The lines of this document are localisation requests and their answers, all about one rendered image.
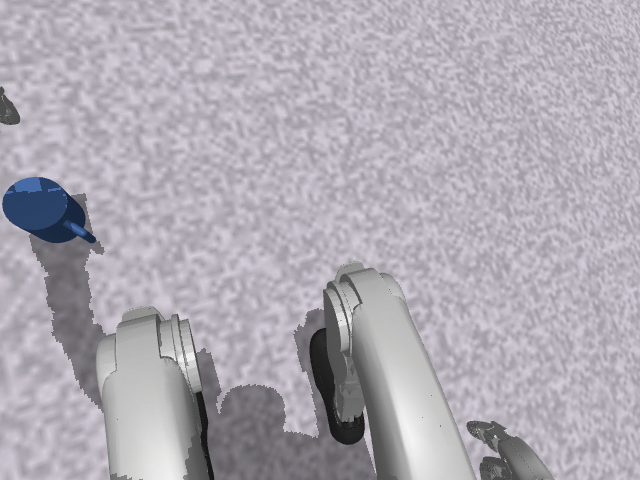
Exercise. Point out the left robot hand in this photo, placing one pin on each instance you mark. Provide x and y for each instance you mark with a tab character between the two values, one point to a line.
8	113

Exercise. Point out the mug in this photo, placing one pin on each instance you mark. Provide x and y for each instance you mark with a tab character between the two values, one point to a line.
43	208

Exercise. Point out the right robot hand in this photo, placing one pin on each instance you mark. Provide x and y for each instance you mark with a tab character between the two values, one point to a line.
518	461

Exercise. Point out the right robot foot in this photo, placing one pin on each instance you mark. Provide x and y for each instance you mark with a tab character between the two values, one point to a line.
344	432

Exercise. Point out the left robot foot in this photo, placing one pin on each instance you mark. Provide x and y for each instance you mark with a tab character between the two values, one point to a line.
204	423

